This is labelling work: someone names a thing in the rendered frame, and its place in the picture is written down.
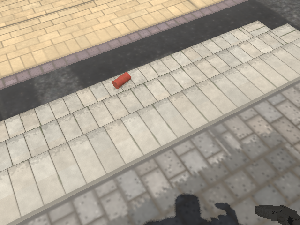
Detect stairs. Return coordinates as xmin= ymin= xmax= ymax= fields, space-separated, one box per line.
xmin=0 ymin=21 xmax=300 ymax=172

